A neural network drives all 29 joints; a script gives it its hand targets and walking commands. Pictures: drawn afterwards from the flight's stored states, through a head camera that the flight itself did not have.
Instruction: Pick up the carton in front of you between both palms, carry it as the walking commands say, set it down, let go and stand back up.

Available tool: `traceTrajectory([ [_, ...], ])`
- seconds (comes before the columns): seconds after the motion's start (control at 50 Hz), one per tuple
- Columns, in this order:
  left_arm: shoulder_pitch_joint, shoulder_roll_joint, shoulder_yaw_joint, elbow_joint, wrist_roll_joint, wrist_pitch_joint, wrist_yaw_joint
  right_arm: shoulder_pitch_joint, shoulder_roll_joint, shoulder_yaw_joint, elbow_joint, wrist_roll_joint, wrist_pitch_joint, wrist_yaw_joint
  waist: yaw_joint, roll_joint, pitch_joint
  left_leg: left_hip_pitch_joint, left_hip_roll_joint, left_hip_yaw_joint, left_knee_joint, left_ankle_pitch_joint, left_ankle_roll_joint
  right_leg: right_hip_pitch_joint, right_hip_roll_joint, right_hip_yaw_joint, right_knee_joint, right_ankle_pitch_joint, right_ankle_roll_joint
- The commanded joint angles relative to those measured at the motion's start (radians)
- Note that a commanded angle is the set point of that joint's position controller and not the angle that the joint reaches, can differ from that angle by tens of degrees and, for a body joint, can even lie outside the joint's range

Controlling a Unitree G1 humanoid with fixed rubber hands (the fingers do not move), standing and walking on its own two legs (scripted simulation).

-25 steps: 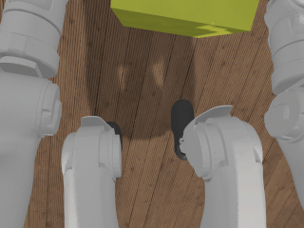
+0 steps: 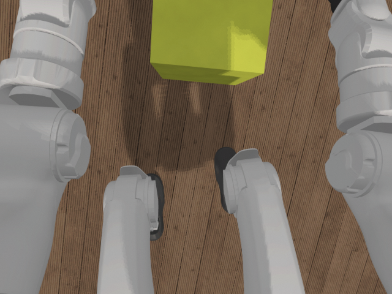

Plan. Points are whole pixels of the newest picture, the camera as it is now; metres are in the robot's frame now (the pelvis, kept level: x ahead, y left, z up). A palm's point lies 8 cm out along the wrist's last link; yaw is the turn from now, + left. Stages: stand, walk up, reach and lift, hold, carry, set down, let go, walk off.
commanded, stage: set down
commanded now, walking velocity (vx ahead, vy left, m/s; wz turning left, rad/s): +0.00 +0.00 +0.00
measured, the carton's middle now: (206, 31) +0.57 -0.10 -0.33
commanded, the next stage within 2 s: let go in 0.58 s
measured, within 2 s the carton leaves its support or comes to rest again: neither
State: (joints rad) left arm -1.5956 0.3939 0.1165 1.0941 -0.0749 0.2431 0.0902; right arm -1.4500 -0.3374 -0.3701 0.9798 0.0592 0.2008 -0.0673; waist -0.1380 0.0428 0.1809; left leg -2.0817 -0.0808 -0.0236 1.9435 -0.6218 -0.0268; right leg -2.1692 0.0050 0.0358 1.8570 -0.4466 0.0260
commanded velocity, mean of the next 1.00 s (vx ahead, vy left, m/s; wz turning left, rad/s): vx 0.00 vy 0.00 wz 0.00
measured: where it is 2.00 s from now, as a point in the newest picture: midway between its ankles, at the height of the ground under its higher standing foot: (191, 204)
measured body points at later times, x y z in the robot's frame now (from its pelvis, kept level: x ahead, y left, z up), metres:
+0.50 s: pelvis +0.02 +0.00 +0.13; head +0.36 -0.03 +0.43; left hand +0.63 +0.10 +0.04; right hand +0.55 -0.30 +0.04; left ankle +0.08 +0.12 -0.42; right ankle +0.13 -0.13 -0.42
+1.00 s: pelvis +0.06 -0.02 +0.25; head +0.33 -0.04 +0.62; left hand +0.50 +0.13 +0.13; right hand +0.45 -0.29 +0.14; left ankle +0.08 +0.12 -0.42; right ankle +0.13 -0.13 -0.42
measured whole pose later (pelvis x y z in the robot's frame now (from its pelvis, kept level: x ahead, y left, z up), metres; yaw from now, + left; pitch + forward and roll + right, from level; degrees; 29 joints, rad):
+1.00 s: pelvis +0.06 -0.02 +0.25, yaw +1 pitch +37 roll +2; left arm -0.69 0.12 0.23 0.60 0.12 0.19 0.10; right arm -0.62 -0.24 -0.27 0.60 -0.09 0.16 0.14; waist -0.09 0.02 -0.01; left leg -1.17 -0.04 -0.07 0.85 -0.32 -0.04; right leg -1.25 0.00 0.01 0.83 -0.22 -0.02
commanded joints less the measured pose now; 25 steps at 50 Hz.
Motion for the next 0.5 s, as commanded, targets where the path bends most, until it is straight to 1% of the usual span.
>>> traceTrajectory([
  [0.0, -0.291, 0.095, 0.014, -0.154, 0.012, -0.007, 0.001, -0.231, -0.146, -0.027, -0.155, -0.017, -0.004, 0.007, -0.068, 0.062, -1.228, 0.422, -0.039, 0.088, -0.247, 0.21, -0.004, 0.817, 0.039, -0.132, -0.147, 0.351, 0.007],
  [0.06, -0.281, 0.092, 0.01, -0.211, 0.013, 0.011, 0.002, -0.204, -0.155, -0.032, -0.204, -0.015, 0.015, 0.011, -0.076, 0.088, -1.312, 0.498, -0.048, 0.092, -0.287, 0.256, -0.008, 0.867, 0.047, -0.136, -0.195, 0.403, 0.004],
  [0.1, -0.264, 0.09, 0.011, -0.241, 0.015, 0.024, 0.001, -0.184, -0.155, -0.031, -0.234, -0.01, 0.029, 0.014, -0.076, 0.093, -1.352, 0.531, -0.053, 0.095, -0.317, 0.286, -0.009, 0.912, 0.051, -0.137, -0.227, 0.443, 0.005],
  [0.18, -0.214, 0.088, 0.024, -0.274, 0.024, 0.042, -0.005, -0.141, -0.144, -0.023, -0.275, 0.001, 0.05, 0.022, -0.067, 0.08, -1.386, 0.557, -0.058, 0.096, -0.388, 0.331, -0.01, 1.013, 0.057, -0.131, -0.291, 0.522, 0.008],
  [0.28, -0.158, 0.086, 0.048, -0.277, 0.041, 0.041, -0.02, -0.092, -0.124, -0.022, -0.291, 0.0, 0.056, 0.032, -0.056, 0.056, -1.367, 0.564, -0.057, 0.091, -0.493, 0.362, -0.011, 1.121, 0.058, -0.115, -0.38, 0.592, 0.013],
  [0.36, -0.13, 0.077, 0.062, -0.261, 0.055, 0.03, -0.034, -0.064, -0.111, -0.032, -0.284, -0.013, 0.047, 0.04, -0.055, 0.052, -1.334, 0.605, -0.054, 0.082, -0.581, 0.378, -0.013, 1.162, 0.056, -0.108, -0.463, 0.603, 0.016],
  [0.48, -0.106, 0.056, 0.082, -0.241, 0.079, 0.016, -0.052, -0.034, -0.095, -0.056, -0.271, -0.044, 0.032, 0.055, -0.058, 0.065, -1.292, 0.735, -0.047, 0.065, -0.715, 0.41, -0.017, 1.182, 0.054, -0.111, -0.603, 0.581, 0.018],
])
